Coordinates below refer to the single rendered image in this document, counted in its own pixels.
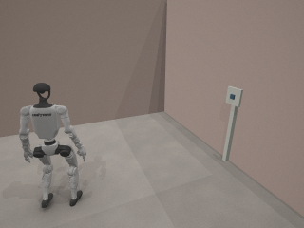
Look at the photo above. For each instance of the left robot forearm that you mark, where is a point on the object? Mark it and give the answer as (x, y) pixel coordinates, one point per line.
(25, 141)

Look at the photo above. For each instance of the robot right hand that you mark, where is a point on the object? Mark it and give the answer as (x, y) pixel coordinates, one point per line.
(82, 152)

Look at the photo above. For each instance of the left robot upper arm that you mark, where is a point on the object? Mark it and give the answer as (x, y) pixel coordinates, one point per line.
(24, 121)

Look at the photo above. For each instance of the right robot forearm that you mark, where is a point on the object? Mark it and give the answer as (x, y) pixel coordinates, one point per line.
(75, 138)

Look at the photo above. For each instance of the robot head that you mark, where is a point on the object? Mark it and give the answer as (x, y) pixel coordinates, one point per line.
(42, 88)

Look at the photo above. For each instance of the right robot upper arm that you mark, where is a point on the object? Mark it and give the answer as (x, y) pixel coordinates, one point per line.
(63, 111)

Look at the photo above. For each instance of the robot left thigh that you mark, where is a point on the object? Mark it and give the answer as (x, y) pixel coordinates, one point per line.
(45, 159)

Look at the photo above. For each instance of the panel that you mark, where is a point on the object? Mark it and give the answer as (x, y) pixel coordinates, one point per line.
(235, 104)

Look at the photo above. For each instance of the robot left hand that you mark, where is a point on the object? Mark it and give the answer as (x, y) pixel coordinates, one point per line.
(28, 154)

